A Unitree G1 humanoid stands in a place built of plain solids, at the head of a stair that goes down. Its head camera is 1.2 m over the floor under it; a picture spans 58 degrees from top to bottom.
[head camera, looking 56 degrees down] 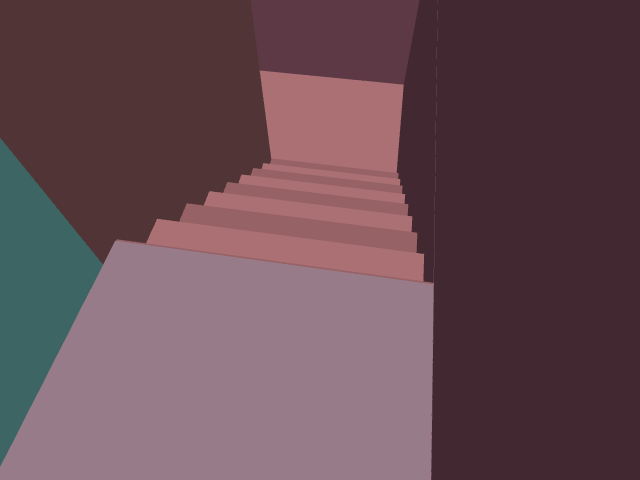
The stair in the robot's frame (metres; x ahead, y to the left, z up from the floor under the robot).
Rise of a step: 0.17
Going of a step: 0.22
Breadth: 1.10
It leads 9 degrees to the right of straight ahead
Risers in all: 9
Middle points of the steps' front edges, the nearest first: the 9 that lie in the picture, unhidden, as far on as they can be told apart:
0.73 0.14 0.00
0.94 0.10 -0.17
1.17 0.07 -0.35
1.39 0.03 -0.52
1.60 0.00 -0.70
1.82 -0.04 -0.87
2.05 -0.07 -1.05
2.27 -0.11 -1.22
2.49 -0.14 -1.40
